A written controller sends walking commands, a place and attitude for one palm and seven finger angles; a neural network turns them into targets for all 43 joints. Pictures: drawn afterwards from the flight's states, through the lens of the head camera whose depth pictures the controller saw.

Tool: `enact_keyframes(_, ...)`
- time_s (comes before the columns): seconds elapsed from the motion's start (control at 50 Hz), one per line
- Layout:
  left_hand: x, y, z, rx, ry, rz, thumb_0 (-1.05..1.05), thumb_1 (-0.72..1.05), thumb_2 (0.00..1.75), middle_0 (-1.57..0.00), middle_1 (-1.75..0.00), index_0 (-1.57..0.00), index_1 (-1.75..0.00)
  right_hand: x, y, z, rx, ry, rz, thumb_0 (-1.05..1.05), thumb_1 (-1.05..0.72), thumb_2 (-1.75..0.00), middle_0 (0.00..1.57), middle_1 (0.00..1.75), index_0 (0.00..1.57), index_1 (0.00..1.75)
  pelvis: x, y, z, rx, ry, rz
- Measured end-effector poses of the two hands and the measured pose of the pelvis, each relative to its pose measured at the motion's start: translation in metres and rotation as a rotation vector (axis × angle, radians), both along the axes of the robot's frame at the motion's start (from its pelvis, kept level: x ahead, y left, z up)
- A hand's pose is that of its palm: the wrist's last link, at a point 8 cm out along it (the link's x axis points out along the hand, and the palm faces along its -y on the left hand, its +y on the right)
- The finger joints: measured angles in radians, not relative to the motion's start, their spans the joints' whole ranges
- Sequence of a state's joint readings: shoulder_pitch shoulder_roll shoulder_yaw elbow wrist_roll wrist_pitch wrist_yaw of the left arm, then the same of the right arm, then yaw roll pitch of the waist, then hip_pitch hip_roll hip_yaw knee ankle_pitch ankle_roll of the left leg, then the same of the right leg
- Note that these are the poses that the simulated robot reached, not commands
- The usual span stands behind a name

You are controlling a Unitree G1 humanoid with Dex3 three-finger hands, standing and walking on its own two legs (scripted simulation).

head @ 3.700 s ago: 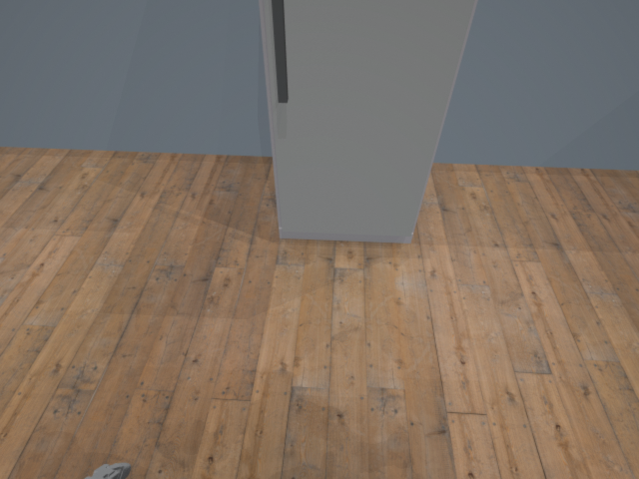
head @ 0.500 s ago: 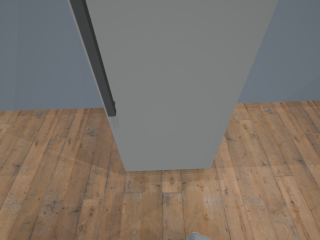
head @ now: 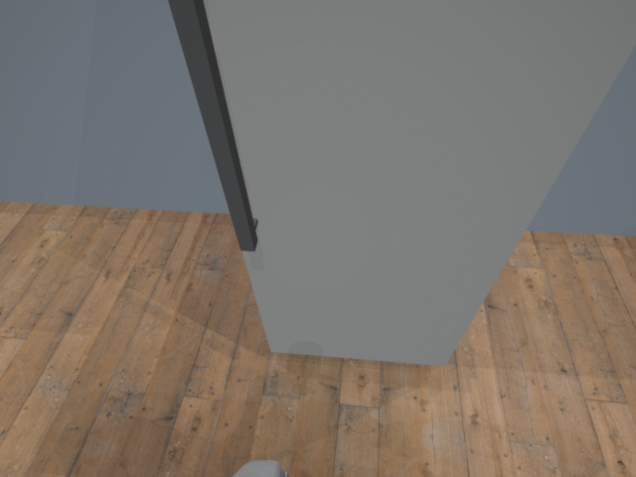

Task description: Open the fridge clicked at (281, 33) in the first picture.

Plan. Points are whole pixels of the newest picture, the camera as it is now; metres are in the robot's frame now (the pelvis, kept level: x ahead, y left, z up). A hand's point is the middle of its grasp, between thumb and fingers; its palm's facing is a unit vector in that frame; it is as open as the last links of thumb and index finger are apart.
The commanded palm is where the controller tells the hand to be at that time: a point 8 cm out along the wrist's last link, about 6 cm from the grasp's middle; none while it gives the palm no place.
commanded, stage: come to a stop and stand still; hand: left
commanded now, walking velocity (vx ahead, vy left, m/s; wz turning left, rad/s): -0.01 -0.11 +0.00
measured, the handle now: (229, 141) +0.52 +0.18 +0.14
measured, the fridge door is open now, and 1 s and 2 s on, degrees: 0 0 0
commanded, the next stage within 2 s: none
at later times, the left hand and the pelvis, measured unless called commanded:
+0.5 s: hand out of the picture -0.01 +0.21 -0.17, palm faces -0.01 -0.98 -0.20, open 7.4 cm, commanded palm none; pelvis -0.04 +0.02 +0.00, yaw -1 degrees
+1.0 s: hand out of the picture -0.07 +0.14 -0.18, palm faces +0.06 -0.99 -0.15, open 7.4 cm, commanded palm none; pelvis -0.05 -0.01 +0.00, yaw +1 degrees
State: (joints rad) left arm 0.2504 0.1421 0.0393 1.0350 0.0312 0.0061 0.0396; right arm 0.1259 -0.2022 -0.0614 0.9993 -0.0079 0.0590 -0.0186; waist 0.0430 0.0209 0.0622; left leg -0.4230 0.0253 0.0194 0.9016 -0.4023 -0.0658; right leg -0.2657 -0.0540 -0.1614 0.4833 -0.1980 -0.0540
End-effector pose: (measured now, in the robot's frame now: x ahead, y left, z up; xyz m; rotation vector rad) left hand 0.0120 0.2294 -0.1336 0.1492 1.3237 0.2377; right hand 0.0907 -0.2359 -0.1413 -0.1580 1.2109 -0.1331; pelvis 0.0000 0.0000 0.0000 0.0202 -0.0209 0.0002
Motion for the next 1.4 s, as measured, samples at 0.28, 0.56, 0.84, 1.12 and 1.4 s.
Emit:
enact_keyframes(0.28,-0.043,0.051,-0.019,-0.076,0.085,0.009,0.01,0.91,0.90,-0.20,-0.30,-0.20,-0.30,-0.053,0.051,0.022,-0.078,0.030,-0.003,-0.01,-0.94,-0.90,0.20,0.30,0.20,0.30,-0.020,0.044,0.004,-0.037,0.008,0.001)
enact_keyframes(0.56,-0.021,0.015,-0.007,-0.027,0.009,-0.095,0.01,0.91,0.90,-0.20,-0.30,-0.19,-0.30,-0.163,0.019,-0.007,-0.001,0.204,-0.139,0.00,-0.91,-0.90,0.20,0.30,0.20,0.30,-0.047,0.010,-0.002,-0.015,0.007,-0.016)
enact_keyframes(0.84,-0.057,-0.026,-0.010,-0.050,0.043,-0.037,0.01,0.94,0.90,-0.20,-0.30,-0.20,-0.30,-0.191,0.018,-0.011,0.060,0.292,-0.100,0.00,-0.91,-0.90,0.20,0.30,0.20,0.30,-0.050,-0.017,0.000,-0.031,-0.023,0.010)
enact_keyframes(1.12,-0.102,-0.042,-0.015,-0.116,0.142,-0.006,0.01,0.91,0.90,-0.21,-0.30,-0.20,-0.30,-0.149,0.019,-0.006,0.016,0.220,-0.058,0.01,-0.92,-0.90,0.20,0.30,0.20,0.30,-0.046,-0.003,0.000,-0.045,0.001,-0.006)
enact_keyframes(1.4,-0.063,0.036,-0.019,-0.039,0.032,-0.058,0.01,0.91,0.90,-0.20,-0.30,-0.20,-0.30,-0.113,0.043,-0.001,-0.036,0.048,-0.031,0.01,-0.95,-0.90,0.20,0.30,0.20,0.30,-0.048,0.037,-0.007,-0.030,0.008,-0.011)
